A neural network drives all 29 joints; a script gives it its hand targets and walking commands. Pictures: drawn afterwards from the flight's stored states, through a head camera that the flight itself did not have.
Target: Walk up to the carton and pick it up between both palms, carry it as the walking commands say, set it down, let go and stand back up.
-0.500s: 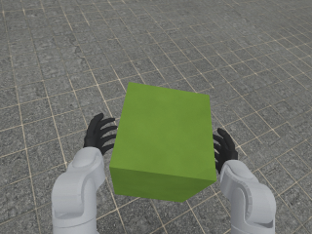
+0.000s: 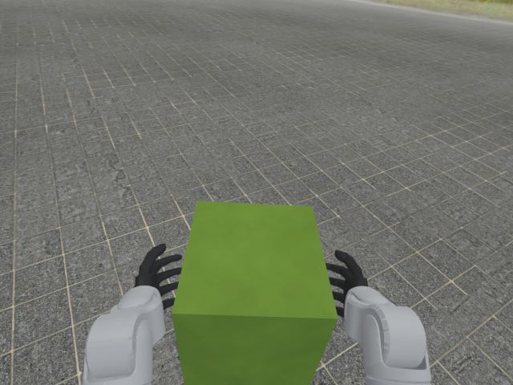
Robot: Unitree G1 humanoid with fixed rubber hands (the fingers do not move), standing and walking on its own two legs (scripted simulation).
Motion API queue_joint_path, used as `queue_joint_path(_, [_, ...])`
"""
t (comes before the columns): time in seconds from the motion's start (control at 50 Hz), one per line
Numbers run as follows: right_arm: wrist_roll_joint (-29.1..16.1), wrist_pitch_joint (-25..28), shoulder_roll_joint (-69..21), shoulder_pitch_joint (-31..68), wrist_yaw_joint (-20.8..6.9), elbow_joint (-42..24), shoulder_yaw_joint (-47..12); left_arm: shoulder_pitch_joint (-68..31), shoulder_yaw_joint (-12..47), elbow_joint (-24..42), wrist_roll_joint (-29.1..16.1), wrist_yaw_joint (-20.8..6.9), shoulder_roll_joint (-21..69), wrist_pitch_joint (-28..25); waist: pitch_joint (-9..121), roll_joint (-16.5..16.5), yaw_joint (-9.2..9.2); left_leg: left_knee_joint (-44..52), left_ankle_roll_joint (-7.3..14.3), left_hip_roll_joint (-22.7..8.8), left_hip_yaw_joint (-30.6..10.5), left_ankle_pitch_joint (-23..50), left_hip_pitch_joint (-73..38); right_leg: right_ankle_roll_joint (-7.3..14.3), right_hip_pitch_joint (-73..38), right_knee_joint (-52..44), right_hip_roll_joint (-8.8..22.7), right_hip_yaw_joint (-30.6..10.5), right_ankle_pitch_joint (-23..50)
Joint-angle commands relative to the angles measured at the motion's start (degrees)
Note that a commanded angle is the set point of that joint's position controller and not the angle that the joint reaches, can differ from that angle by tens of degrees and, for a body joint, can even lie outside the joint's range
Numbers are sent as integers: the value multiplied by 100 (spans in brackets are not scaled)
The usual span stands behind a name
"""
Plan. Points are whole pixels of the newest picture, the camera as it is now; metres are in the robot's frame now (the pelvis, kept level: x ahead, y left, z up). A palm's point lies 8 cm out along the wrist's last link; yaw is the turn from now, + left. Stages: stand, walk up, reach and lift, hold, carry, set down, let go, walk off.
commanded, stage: carry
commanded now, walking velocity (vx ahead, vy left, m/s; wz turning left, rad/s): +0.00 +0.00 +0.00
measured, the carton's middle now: (250, 298) +0.30 +0.00 +0.00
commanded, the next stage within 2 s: none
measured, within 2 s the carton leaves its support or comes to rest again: neither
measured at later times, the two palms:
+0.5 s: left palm (150, 315) +0.22 +0.14 +0.09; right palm (367, 328) +0.21 -0.15 +0.08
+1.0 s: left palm (120, 351) +0.17 +0.16 +0.10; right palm (366, 364) +0.16 -0.13 +0.09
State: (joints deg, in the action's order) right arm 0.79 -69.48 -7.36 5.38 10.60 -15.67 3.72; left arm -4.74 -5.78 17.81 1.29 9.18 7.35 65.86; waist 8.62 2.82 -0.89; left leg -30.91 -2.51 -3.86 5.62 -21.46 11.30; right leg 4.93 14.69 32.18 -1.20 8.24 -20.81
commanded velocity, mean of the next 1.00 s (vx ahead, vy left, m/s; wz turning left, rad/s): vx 0.00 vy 0.00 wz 0.00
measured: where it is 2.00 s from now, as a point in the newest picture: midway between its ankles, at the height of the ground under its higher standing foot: outside the picture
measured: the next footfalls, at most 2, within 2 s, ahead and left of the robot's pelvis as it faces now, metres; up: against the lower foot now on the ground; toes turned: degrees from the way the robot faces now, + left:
none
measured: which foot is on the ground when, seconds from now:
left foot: down 0.00-1.00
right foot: down 0.00-1.00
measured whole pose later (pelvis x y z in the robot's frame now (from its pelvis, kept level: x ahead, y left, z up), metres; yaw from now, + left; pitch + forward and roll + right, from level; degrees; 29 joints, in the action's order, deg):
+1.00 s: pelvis -0.09 +0.02 +0.00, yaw -1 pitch +0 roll +0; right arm 1.4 -68.6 -7.5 7.3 10.5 -15.6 4.8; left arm -8.5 -6.8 15.6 1.7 8.9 7.6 65.3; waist 5.9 0.7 -1.0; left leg -31.3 -0.1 -3.1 6.6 -14.6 16.8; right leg 3.9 19.2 29.7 -0.2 7.2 -11.0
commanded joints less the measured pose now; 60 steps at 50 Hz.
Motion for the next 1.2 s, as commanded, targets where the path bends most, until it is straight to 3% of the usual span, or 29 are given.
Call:
queue_joint_path(0.0, [-1582, 618, -5204, 3059, -977, -1352, -3417, -2868, 3852, 1054, -1605, -865, 5453, -107, 1949, -236, -47, 70, 141, 1, 55, 1890, 226, -21, -1809, 223, 1250, -1146, 7239])
queue_joint_path(0.04, [-1619, 674, -5110, 3238, -1019, -1537, -3333, -2872, 3857, 1139, -1554, -848, 5457, -115, 1795, -842, -26, 47, 148, -241, -72, 3031, -147, -75, -1239, 84, 1078, -973, 5609])
queue_joint_path(0.08, [-1678, 665, -5257, 3388, -1016, -1291, -3508, -2847, 3762, 916, -1491, -876, 5422, -100, 1728, -656, -14, -151, 176, -363, -161, 3016, -308, -189, -986, -202, 1045, -973, 4936])
queue_joint_path(0.12, [-1637, 681, -5117, 3240, -1030, -1441, -3439, -2692, 3805, 988, -1407, -867, 5384, -109, 1680, -769, -19, -127, 140, -334, -122, 2630, -98, -167, -1209, -159, 1132, -1121, 5573])
queue_joint_path(0.14, [-1641, 699, -4960, 3255, -995, -1471, -3359, -2646, 3763, 923, -1454, -835, 5370, -143, 1989, -569, -23, -259, 126, -335, -136, 2525, -264, -75, -1236, -19, 1128, -1073, 5633])
queue_joint_path(0.16, [-1712, 753, -5086, 3561, -999, -1565, -3528, -2697, 3632, 875, -1456, -907, 5322, -176, 1891, 150, -19, -400, 154, -282, -231, 2429, 28, -132, -1513, -36, 1126, -1064, 6314])
queue_joint_path(0.26, [-1808, 666, -5232, 3638, -1024, -2006, -3798, -2432, 3574, 796, -1344, -889, 5560, -126, 1906, -351, 26, -129, 217, -404, -209, 2596, -227, -90, -1083, -109, 1072, -983, 4997])
queue_joint_path(0.34, [-1641, 589, -5259, 3049, -986, -1444, -3693, -2695, 3554, 949, -1473, -931, 5336, -163, 1763, 385, -37, -150, 129, -299, -181, 1469, 262, -53, -1339, -374, 1241, -1067, 4836])
queue_joint_path(0.38, [-1794, 630, -5303, 3670, -1030, -1991, -3924, -2679, 3555, 995, -1368, -927, 5466, -186, 1770, 558, -8, -131, 181, -160, -158, 716, 213, 40, -1223, -611, 1409, -1396, 4533])
queue_joint_path(0.44, [-1734, 624, -5253, 3639, -1021, -1833, -3739, -2743, 3596, 817, -1396, -936, 5457, -94, 1704, -306, -9, 218, 202, -327, -321, 1142, -208, 25, -681, -636, 1226, -1078, 2938])
queue_joint_path(0.46, [-1704, 545, -5231, 3479, -1003, -1691, -3736, -2519, 3446, 699, -1390, -957, 5409, -12, 1647, -98, 5, 168, 276, -392, -441, 1236, 125, -70, -571, -885, 1170, -1104, 2417])
queue_joint_path(0.48, [-1649, 519, -5083, 3445, -1015, -1733, -3636, -2461, 3537, 621, -1347, -952, 5438, 32, 1574, -711, 16, 309, 251, -400, -375, 1172, 7, -67, -399, -920, 1138, -1149, 1978])
queue_joint_path(0.52, [-1549, 578, -5023, 3379, -1011, -1577, -3524, -2792, 3583, 783, -1383, -949, 5326, -44, 1238, -561, -17, 476, 194, -376, -416, 712, 105, -98, -110, -1089, 1092, -1203, 1203])
queue_joint_path(0.54, [-1590, 572, -5039, 3542, -1000, -1587, -3543, -2777, 3474, 755, -1341, -933, 5227, -41, 1251, -301, -11, 383, 190, -409, -452, 902, 152, -97, -258, -1063, 1081, -1109, 1428])
queue_joint_path(0.58, [-1420, 611, -4857, 3442, -1010, -982, -3170, -2761, 3287, 190, -1197, -913, 5187, -72, 1233, -874, 15, 721, 268, -502, -610, 1007, 91, -48, -100, -999, 974, -1128, 1142])
queue_joint_path(0.62, [-1030, 752, -4489, 3236, -1017, -201, -2709, -3009, 3062, -299, -1066, -944, 4740, -222, 1270, -503, -15, 462, 210, -461, -422, 1058, -107, -41, -69, -969, 1006, -1159, 1618])
queue_joint_path(0.7, [-1678, 807, -5332, 3548, -957, -1780, -3588, -2871, 3695, 823, -1702, -954, 5710, -243, 1479, -138, -5, 249, 204, -438, -446, 1781, 159, -113, -465, -760, 1022, -986, 2499])
queue_joint_path(0.8, [-1556, 611, -5131, 3686, -893, -1647, -3547, -2873, 3453, 547, -1524, -925, 5441, -64, 1432, 80, -33, 253, 256, -407, -467, 1158, 8, -40, -165, -942, 1073, -1128, 1743])
queue_joint_path(0.84, [-1463, 576, -4857, 3283, -881, -1372, -3306, -2471, 3377, 264, -1420, -913, 5244, 13, 1608, -540, 19, 471, 261, -485, -566, 1372, 156, -69, -483, -769, 966, -992, 1641])
queue_joint_path(0.86, [-1603, 587, -4962, 3535, -898, -1893, -3519, -2442, 3388, 542, -1457, -901, 5416, -20, 1575, -142, 10, 361, 242, -526, -561, 1634, 140, -30, -496, -713, 960, -941, 1993])
queue_joint_path(0.9, [-1524, 498, -4946, 3304, -922, -1350, -3389, -2618, 3362, 527, -1457, -896, 5250, 3, 1450, -389, -14, 483, 262, -516, -542, 1222, 70, -40, -240, -844, 933, -1032, 1524])
queue_joint_path(0.94, [-1172, 604, -4571, 3559, -976, -281, -2896, -2752, 2755, -657, -956, -936, 4797, -58, 900, -460, 22, 820, 301, -484, -633, 150, 527, -43, -1, -1159, 959, -1061, 255])
queue_joint_path(0.96, [-1388, 649, -4733, 3619, -969, -977, -3146, -2706, 2973, -169, -1161, -916, 5051, -122, 930, -228, 7, 775, 311, -542, -737, 167, 556, -78, 39, -1137, 918, -1074, 290])
queue_joint_path(1.0, [-1251, 777, -4550, 3779, -940, -498, -2927, -2834, 2674, -544, -1010, -918, 4719, -255, 814, 36, -5, 631, 290, -440, -614, 481, 590, -90, -5, -1258, 947, -1053, 459])
queue_joint_path(1.04, [-1844, 738, -5307, 4110, -944, -2143, -3706, -3039, 3456, 849, -1605, -926, 5635, -203, 1179, -258, 31, 496, 307, -336, -501, 281, 237, -44, 191, -1348, 1058, -1326, 503])
queue_joint_path(1.08, [-1833, 739, -5496, 4105, -995, -1953, -3582, -3563, 3678, 1146, -1707, -900, 5788, -246, 1211, -579, 15, 546, 259, -352, -459, 382, 182, -69, 247, -1342, 1096, -1199, 179])
queue_joint_path(1.1, [-1700, 733, -5360, 4200, -989, -1351, -3445, -3357, 3337, 421, -1432, -908, 5534, -220, 1194, -374, 17, 545, 303, -435, -617, 671, 372, -98, 12, -1155, 1011, -1045, 800])
queue_joint_path(1.14, [-1723, 651, -5345, 3809, -935, -1699, -3557, -3227, 3578, 898, -1562, -857, 5531, -159, 1642, -308, 33, 456, 274, -402, -465, 775, 178, -47, -214, -1030, 1072, -1210, 1187])
queue_joint_path(1.18, [-1624, 577, -5049, 3580, -928, -1561, -3449, -2650, 3407, 539, -1371, -862, 5362, -50, 1669, -555, 80, 499, 459, -266, -517, 168, 178, -179, -56, -1428, 1117, -1357, 264])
